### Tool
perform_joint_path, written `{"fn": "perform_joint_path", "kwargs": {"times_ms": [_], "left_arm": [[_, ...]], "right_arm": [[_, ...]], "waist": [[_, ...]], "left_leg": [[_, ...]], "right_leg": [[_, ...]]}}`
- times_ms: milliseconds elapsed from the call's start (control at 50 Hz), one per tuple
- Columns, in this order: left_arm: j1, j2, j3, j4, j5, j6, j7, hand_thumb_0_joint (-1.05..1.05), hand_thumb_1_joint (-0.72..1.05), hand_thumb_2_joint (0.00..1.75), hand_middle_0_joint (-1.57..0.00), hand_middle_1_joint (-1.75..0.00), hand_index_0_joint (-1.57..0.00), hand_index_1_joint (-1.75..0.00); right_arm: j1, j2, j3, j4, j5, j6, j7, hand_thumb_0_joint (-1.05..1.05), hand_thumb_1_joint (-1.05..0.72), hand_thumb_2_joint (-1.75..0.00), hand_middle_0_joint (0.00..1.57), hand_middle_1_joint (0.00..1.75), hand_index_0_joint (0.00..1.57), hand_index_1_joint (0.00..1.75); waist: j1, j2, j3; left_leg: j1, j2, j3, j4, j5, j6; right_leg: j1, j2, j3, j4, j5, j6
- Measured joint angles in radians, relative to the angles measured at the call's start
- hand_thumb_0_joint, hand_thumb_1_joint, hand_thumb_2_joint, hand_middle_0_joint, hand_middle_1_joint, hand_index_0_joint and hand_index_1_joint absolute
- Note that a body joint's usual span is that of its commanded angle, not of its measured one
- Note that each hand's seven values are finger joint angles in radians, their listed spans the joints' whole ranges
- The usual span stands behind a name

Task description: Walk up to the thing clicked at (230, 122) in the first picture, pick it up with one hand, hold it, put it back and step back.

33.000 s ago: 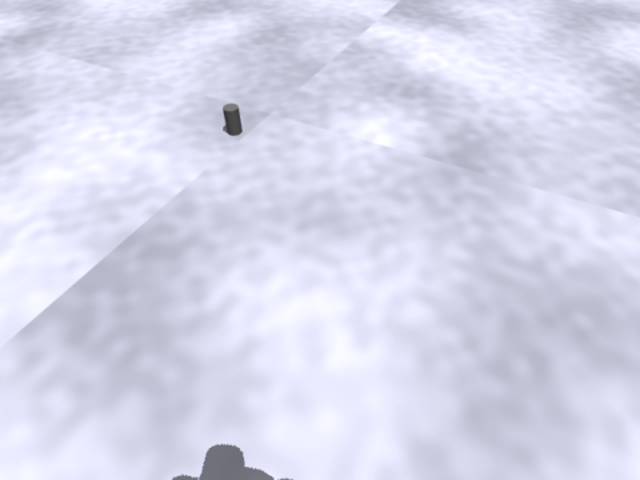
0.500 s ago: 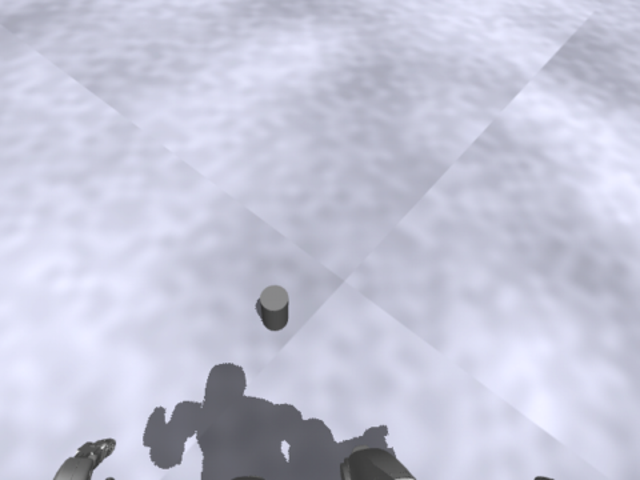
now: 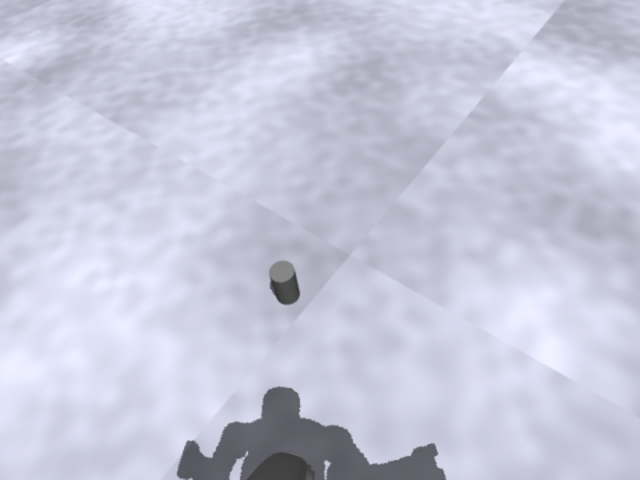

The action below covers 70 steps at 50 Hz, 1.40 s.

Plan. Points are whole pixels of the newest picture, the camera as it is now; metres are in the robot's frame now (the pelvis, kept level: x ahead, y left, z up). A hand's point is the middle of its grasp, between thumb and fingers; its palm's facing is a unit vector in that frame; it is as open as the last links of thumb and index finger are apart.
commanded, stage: step back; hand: left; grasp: from the side
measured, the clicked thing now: (285, 283) +0.79 +0.21 -0.69
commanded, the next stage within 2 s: stand in 1.72 s
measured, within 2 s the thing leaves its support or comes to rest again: neither
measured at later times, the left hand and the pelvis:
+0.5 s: hand out of the picture -0.11 +0.25 -0.16, palm faces +0.03 -0.92 -0.38, open 7.4 cm; pelvis -0.18 -0.03 -0.01, yaw +1 degrees
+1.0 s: hand out of the picture -0.23 +0.25 -0.14, palm faces +0.08 -0.90 -0.42, open 7.4 cm; pelvis -0.27 -0.04 -0.01, yaw +4 degrees
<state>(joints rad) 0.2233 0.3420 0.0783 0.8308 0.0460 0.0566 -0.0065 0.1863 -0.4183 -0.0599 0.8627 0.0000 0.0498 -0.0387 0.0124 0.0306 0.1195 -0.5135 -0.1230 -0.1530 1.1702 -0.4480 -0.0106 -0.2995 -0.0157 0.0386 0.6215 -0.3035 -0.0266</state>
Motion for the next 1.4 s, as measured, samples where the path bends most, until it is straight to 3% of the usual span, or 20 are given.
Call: {"fn": "perform_joint_path", "kwargs": {"times_ms": [140,180,240,300,340,400,460,540,600,660,740,800,880,940,1040,1140,1180,1200,1260,1400], "left_arm": [[-0.094,0.019,0.002,-0.089,-0.005,-0.018,0.029,0.0,0.9,0.9,-0.21,-0.3,-0.21,-0.3],[-0.117,0.027,-0.003,-0.102,-0.012,-0.012,0.028,0.0,0.9,0.9,-0.21,-0.3,-0.21,-0.3],[-0.141,0.044,-0.004,-0.087,-0.023,0.007,0.024,0.0,0.9,0.9,-0.21,-0.3,-0.21,-0.3],[-0.123,0.024,-0.009,-0.048,-0.027,0.025,0.021,0.0,0.9,0.9,-0.21,-0.3,-0.21,-0.3],[-0.105,0.022,-0.008,-0.032,-0.032,0.029,0.015,0.0,0.9,0.9,-0.21,-0.3,-0.21,-0.3],[-0.069,0.033,-0.001,-0.02,-0.033,0.019,0.01,0.0,0.9,0.9,-0.21,-0.3,-0.21,-0.3],[-0.04,0.048,0.003,0.001,-0.03,0.008,0.012,0.0,0.9,0.9,-0.21,-0.3,-0.21,-0.3],[-0.005,0.061,-0.003,0.044,-0.028,-0.017,0.012,0.0,0.9,0.9,-0.21,-0.3,-0.21,-0.3],[-0.001,0.019,-0.01,0.1,-0.015,-0.035,0.013,0.0,0.9,0.9,-0.2,-0.3,-0.21,-0.3],[0.052,0.014,-0.017,0.106,0.002,-0.034,0.006,0.01,0.9,0.9,-0.21,-0.3,-0.21,-0.3],[0.072,0.007,-0.014,0.123,0.001,-0.043,0.013,0.01,0.9,0.9,-0.21,-0.3,-0.21,-0.3],[0.062,0.014,-0.008,0.107,0.006,-0.062,0.011,0.01,0.9,0.9,-0.21,-0.3,-0.21,-0.3],[0.028,0.04,0.002,0.081,0.005,-0.07,0.006,0.01,0.9,0.9,-0.21,-0.3,-0.21,-0.3],[0.013,0.067,0.003,0.08,-0.005,-0.058,0.008,0.0,0.9,0.9,-0.21,-0.3,-0.21,-0.3],[0.022,0.059,-0.007,0.129,-0.017,-0.05,-0.008,0.01,0.9,0.9,-0.21,-0.3,-0.21,-0.3],[0.01,0.063,0.0,0.133,-0.02,-0.077,-0.02,0.01,0.9,0.9,-0.21,-0.3,-0.21,-0.3],[0.002,0.052,0.002,0.137,-0.017,-0.091,-0.013,0.01,0.9,0.9,-0.21,-0.3,-0.21,-0.3],[-0.002,0.04,0.002,0.138,-0.011,-0.099,-0.009,0.01,0.9,0.9,-0.21,-0.3,-0.21,-0.3],[0.004,0.02,-0.003,0.132,0.002,-0.107,-0.003,0.0,0.9,0.9,-0.21,-0.3,-0.21,-0.3],[0.023,-0.001,-0.023,0.143,-0.015,-0.12,0.006,0.0,0.9,0.9,-0.21,-0.3,-0.21,-0.3]], "right_arm": [[0.04,0.027,0.014,0.024,-0.012,-0.009,-0.001,0.01,-0.9,-0.9,0.2,0.3,0.2,0.29],[0.041,0.037,0.015,0.023,-0.016,-0.015,0.007,0.01,-0.9,-0.9,0.2,0.3,0.21,0.29],[0.02,0.071,0.016,0.027,-0.026,-0.017,0.016,0.01,-0.9,-0.9,0.2,0.3,0.21,0.3],[0.016,0.062,0.025,0.014,-0.036,-0.016,0.028,0.01,-0.9,-0.9,0.21,0.3,0.21,0.3],[0.007,0.06,0.025,0.01,-0.044,-0.015,0.024,0.01,-0.9,-0.9,0.21,0.3,0.21,0.3],[-0.022,0.058,0.022,-0.004,-0.042,-0.016,0.021,0.01,-0.9,-0.9,0.21,0.3,0.21,0.3],[-0.063,0.048,0.017,-0.033,-0.039,-0.017,0.022,0.01,-0.9,-0.9,0.21,0.3,0.21,0.3],[-0.12,0.029,0.014,-0.066,-0.037,-0.013,0.03,0.01,-0.9,-0.9,0.21,0.3,0.21,0.3],[-0.137,-0.007,0.0,-0.049,-0.026,0.007,0.031,0.01,-0.9,-0.9,0.21,0.3,0.21,0.3],[-0.086,0.011,-0.005,-0.007,-0.018,0.032,0.027,0.01,-0.9,-0.9,0.2,0.3,0.21,0.29],[-0.025,0.003,-0.003,0.031,-0.011,0.018,0.034,0.01,-0.9,-0.9,0.2,0.3,0.21,0.29],[0.018,-0.002,-0.003,0.062,-0.017,0.009,0.036,0.01,-0.9,-0.9,0.2,0.3,0.2,0.29],[0.063,0.016,-0.003,0.11,-0.029,-0.003,0.051,0.01,-0.9,-0.9,0.2,0.3,0.2,0.29],[0.058,0.056,-0.006,0.137,-0.039,-0.025,0.057,0.01,-0.9,-0.9,0.2,0.3,0.2,0.29],[0.075,0.063,-0.004,0.119,-0.041,-0.051,0.066,0.01,-0.9,-0.9,0.21,0.3,0.21,0.3],[0.066,0.051,-0.004,0.106,-0.038,-0.058,0.068,0.01,-0.9,-0.9,0.21,0.3,0.21,0.3],[0.059,0.033,-0.007,0.105,-0.033,-0.046,0.065,0.01,-0.9,-0.9,0.21,0.3,0.21,0.3],[0.057,0.023,-0.009,0.108,-0.029,-0.038,0.06,0.01,-0.9,-0.9,0.21,0.3,0.21,0.3],[0.054,0.022,-0.01,0.123,-0.026,-0.019,0.041,0.01,-0.9,-0.9,0.2,0.3,0.21,0.3],[0.025,0.006,-0.005,0.118,-0.022,-0.041,0.042,0.01,-0.9,-0.9,0.2,0.3,0.2,0.29]], "waist": [[-0.018,-0.013,0.055],[-0.023,-0.029,0.066],[-0.006,-0.11,0.092],[-0.032,-0.074,0.062],[-0.03,-0.063,0.04],[-0.007,-0.067,0.016],[0.008,-0.063,0.023],[0.024,-0.051,0.036],[0.003,0.056,0.053],[0.045,0.019,-0.012],[0.031,0.015,-0.047],[0.02,0.034,-0.051],[0.01,0.022,-0.052],[0.024,-0.061,-0.027],[-0.016,-0.045,-0.075],[-0.03,-0.044,-0.07],[-0.027,-0.019,-0.06],[-0.027,0.008,-0.055],[-0.002,0.013,-0.066],[0.019,0.027,-0.038]], "left_leg": [[0.172,0.062,0.087,-0.288,-0.059,-0.013],[0.232,0.082,0.118,-0.438,0.007,0.002],[0.255,0.047,0.163,-0.496,0.096,0.033],[0.219,0.087,0.136,-0.482,0.116,0.045],[0.208,0.109,0.13,-0.518,0.155,0.042],[0.18,0.134,0.146,-0.566,0.211,0.034],[0.142,0.155,0.157,-0.575,0.25,0.033],[0.079,0.184,0.187,-0.533,0.274,0.017],[0.036,0.224,0.116,-0.452,0.218,0.033],[0.001,0.114,0.05,-0.283,0.014,0.014],[0.021,0.048,0.001,-0.13,0.047,0.004],[0.093,0.072,0.015,-0.205,0.037,-0.009],[0.224,0.114,0.092,-0.475,-0.026,-0.007],[0.291,0.07,0.142,-0.595,0.146,0.0],[0.292,0.106,0.13,-0.599,0.129,0.041],[0.293,0.132,0.122,-0.596,0.126,0.008],[0.277,0.156,0.111,-0.535,0.088,-0.003],[0.259,0.166,0.085,-0.481,0.046,0.013],[0.17,0.107,0.043,-0.281,-0.052,0.023],[0.09,0.12,0.052,-0.28,0.037,0.012]], "right_leg": [[-0.08,-0.004,-0.08,0.033,0.051,-0.012],[-0.111,-0.013,-0.1,0.072,0.051,-0.008],[-0.145,-0.041,-0.053,0.134,0.026,-0.001],[-0.19,0.063,0.022,0.367,-0.207,0.003],[-0.202,0.112,0.072,0.523,-0.217,0.002],[-0.176,0.126,0.108,0.616,-0.189,0.015],[-0.09,0.088,0.089,0.501,-0.198,0.042],[0.055,0.021,0.032,0.152,-0.179,0.046],[0.11,0.071,-0.033,0.044,-0.115,0.026],[0.065,0.031,0.005,0.07,-0.106,0.005],[0.052,-0.007,0.004,0.018,-0.053,0.016],[0.034,-0.007,-0.023,0.012,-0.038,0.019],[0.011,-0.028,-0.073,0.045,-0.05,0.017],[-0.002,-0.076,-0.03,0.105,-0.077,0.012],[-0.062,-0.013,-0.032,0.256,-0.211,-0.008],[-0.035,-0.006,-0.056,0.1,-0.135,-0.004],[0.002,0.015,-0.076,0.012,-0.005,-0.007],[0.01,0.033,-0.095,0.011,0.015,-0.009],[0.017,0.031,-0.104,0.019,-0.014,-0.023],[0.083,0.013,-0.105,-0.05,-0.011,-0.013]]}}
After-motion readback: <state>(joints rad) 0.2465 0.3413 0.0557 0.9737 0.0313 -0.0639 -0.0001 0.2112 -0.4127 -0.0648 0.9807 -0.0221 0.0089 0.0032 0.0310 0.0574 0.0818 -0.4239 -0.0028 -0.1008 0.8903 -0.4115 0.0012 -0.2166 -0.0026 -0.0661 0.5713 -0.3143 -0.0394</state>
